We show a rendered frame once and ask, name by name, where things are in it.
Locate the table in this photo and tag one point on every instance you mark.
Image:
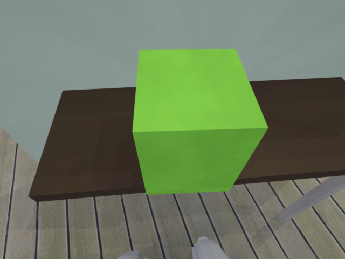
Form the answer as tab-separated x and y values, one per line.
90	149

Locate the carton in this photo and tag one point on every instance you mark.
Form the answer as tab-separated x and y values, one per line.
196	120

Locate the right robot thigh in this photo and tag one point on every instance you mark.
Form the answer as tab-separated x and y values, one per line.
208	249

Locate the right robot shin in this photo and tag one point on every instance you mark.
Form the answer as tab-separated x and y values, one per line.
202	238

